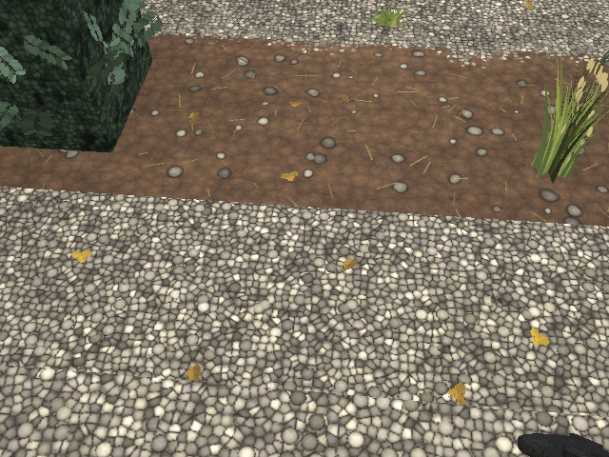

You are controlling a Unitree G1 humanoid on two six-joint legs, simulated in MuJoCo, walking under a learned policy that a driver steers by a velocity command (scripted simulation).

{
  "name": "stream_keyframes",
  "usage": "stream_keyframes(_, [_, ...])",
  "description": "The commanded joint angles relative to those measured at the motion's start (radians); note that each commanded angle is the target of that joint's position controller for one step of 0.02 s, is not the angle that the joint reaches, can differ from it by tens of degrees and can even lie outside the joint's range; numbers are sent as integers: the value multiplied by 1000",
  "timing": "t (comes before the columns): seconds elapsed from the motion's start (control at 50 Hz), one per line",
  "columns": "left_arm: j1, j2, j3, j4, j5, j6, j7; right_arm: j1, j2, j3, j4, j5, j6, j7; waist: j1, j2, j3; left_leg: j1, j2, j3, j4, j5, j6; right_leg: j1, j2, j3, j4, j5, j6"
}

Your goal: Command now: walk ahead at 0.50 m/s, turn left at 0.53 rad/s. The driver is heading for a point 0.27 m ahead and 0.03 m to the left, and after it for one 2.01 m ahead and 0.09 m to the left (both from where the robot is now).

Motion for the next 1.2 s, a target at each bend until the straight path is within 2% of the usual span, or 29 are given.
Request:
stream_keyframes(0.02, [18,153,30,-44,-12,0,-10,147,-98,-37,42,-16,-10,-19,-100,-60,3,312,-41,83,-87,27,21,-127,-153,110,191,1080,-103])
stream_keyframes(0.04, [-11,173,35,-26,-31,-4,-17,281,-132,-55,100,-25,-12,-34,-205,-52,-44,534,-34,98,-226,141,56,-225,-115,97,478,1043,-62])
stream_keyframes(0.06, [-41,148,39,-15,-29,-19,-23,428,-195,-64,159,-41,-9,-53,-285,125,-43,829,64,-33,-269,373,161,-517,36,73,968,211,-1])
stream_keyframes(0.08, [77,72,11,-59,-2,-41,-46,451,-298,-58,149,-80,-33,-70,-205,259,-268,1316,241,-204,249,960,266,-937,67,259,1219,-134,22])
stream_keyframes(0.1, [-5,145,4,-134,-20,-65,-61,496,-254,-58,109,-48,-29,-74,-305,202,-492,1419,351,-352,236,915,402,-1024,50,407,1135,-27,25])
stream_keyframes(0.12, [-83,185,11,-163,-26,-69,-61,438,-224,-48,76,-30,-5,-84,-278,33,-503,1300,335,-387,106,499,366,-1014,-7,419,964,55,-3])
stream_keyframes(0.16, [-88,161,14,-159,-39,-58,-47,262,-203,-30,10,-19,5,-105,-138,-121,-397,896,350,-519,-43,-105,341,-981,-38,419,709,357,-11])
stream_keyframes(0.18, [-123,156,25,-152,-25,-23,-23,130,-193,-27,-27,-19,4,-111,-84,-132,-202,537,309,-458,-109,-20,311,-833,-45,392,523,431,26])
stream_keyframes(0.22, [-117,119,20,-153,21,-2,-5,79,-177,-26,-39,-31,-4,-112,-51,-67,-110,219,173,-324,-128,89,256,-587,-26,348,174,486,48])
stream_keyframes(0.3, [-152,89,15,-156,8,-22,-26,114,-131,-17,-13,-18,7,-147,-88,78,-271,296,79,-191,-53,93,173,-356,63,331,-190,800,24])
stream_keyframes(0.36, [-160,87,24,-164,32,-11,-53,131,-34,15,32,-13,8,-139,-55,46,-214,241,62,-188,19,-181,93,-208,60,330,-359,945,-57])
stream_keyframes(0.38, [-179,106,30,-169,46,-5,-60,180,-8,21,53,-26,4,-133,-69,-6,-181,217,3,-151,68,-368,43,-159,35,359,-406,1170,-89])
stream_keyframes(0.4, [-246,158,34,-201,61,2,-63,325,1,19,77,-39,0,-128,-166,-175,-155,195,-102,-95,173,-672,-24,-153,-84,501,-436,1413,-182])
stream_keyframes(0.42, [-290,123,24,-212,66,6,-66,397,-16,18,96,-27,3,-126,-196,-299,-186,233,-101,-62,254,-850,-65,-189,-179,618,-463,1372,-295])
stream_keyframes(0.44, [-325,83,15,-220,51,14,-68,376,-49,11,99,-26,15,-129,-191,-301,-170,271,-83,-44,238,-888,-78,-254,-161,646,-484,1213,-307])
stream_keyframes(0.52, [-373,156,42,-286,4,54,-75,260,-103,-7,71,-44,69,-135,-147,-61,-30,276,-38,-67,-8,-879,-22,-409,38,495,-431,677,-157])
stream_keyframes(0.68, [-317,125,49,-355,4,73,-83,220,-126,-37,13,-35,61,-177,-128,-6,-138,425,97,-69,73,-339,26,-446,123,423,-252,935,-165])
stream_keyframes(0.72, [-293,144,56,-366,4,85,-85,210,-122,-41,-2,-36,66,-180,-124,-60,-167,394,44,-3,161,-434,-12,-402,96,515,-303,960,-207])
stream_keyframes(0.76, [-217,209,72,-366,15,89,-85,139,-99,-34,-39,-41,69,-169,-75,-238,-191,190,-136,41,419,-919,-92,-225,-35,860,-512,971,-345])
stream_keyframes(0.78, [-172,240,74,-358,27,73,-83,114,-81,-27,-58,-36,68,-157,-60,-262,-210,9,-159,-77,609,-1166,-98,-78,-129,1053,-587,887,-407])
stream_keyframes(0.84, [-280,217,63,-377,1,60,-60,154,-116,-26,-36,-34,55,-161,-116,-101,-166,-32,-99,-158,664,-1004,-104,-148,-80,933,-569,791,-317])
stream_keyframes(0.94, [-296,223,77,-376,3,130,-42,119,-95,-15,-25,-8,44,-121,-110,-226,-122,247,-131,-72,183,-910,-122,-288,57,811,-652,478,-241])
stream_keyframes(1.02, [-310,227,79,-376,-12,129,-31,214,-122,-30,7,-28,32,-115,-168,-219,-94,495,-93,-54,-53,-713,-61,-467,91,843,-663,296,-182])
stream_keyframes(1.04, [-316,203,73,-381,-15,124,-31,271,-180,-45,16,-49,31,-118,-192,-113,-82,570,43,-171,-137,-770,-7,-583,156,748,-526,247,-124])
stream_keyframes(1.06, [-328,183,72,-400,-30,116,-28,281,-258,-56,11,-78,29,-110,-177,190,-64,487,270,-477,-297,-855,115,-645,313,517,-211,249,-75])
stream_keyframes(1.08, [-287,237,91,-391,-14,99,-26,172,-245,-47,-32,-98,18,-110,-129,181,-37,368,339,-580,-313,-852,179,-624,250,547,-14,285,-50])
stream_keyframes(1.1, [-250,262,99,-351,-10,98,-29,72,-191,-30,-63,-80,15,-118,-86,113,-13,326,287,-470,-299,-825,148,-591,235,538,80,357,-41])
stream_keyframes(1.14, [-180,211,86,-291,0,113,-22,11,-115,-2,-75,-46,13,-128,-69,82,-1,341,193,-336,-278,-768,95,-570,233,524,184,455,-12])
stream_keyframes(1.2, [-193,160,64,-281,-10,119,-31,49,-62,23,-56,-47,13,-118,-90,74,7,358,139,-228,-270,-671,113,-521,202,501,164,497,18])
Velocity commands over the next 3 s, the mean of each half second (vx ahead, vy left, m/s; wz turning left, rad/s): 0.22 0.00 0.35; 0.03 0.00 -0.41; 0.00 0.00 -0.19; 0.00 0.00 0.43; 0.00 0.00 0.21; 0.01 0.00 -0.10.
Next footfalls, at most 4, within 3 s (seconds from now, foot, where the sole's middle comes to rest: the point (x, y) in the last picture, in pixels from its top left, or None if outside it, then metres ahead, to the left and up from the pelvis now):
0.06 left None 0.21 0.11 -0.85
0.38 right None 0.38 -0.09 -0.85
1.02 left None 0.30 0.13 -0.85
1.38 right None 0.22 -0.12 -0.85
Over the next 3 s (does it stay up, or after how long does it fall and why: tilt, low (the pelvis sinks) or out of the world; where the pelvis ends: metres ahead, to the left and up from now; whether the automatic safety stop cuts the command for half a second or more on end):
stays up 0.22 0.02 -0.09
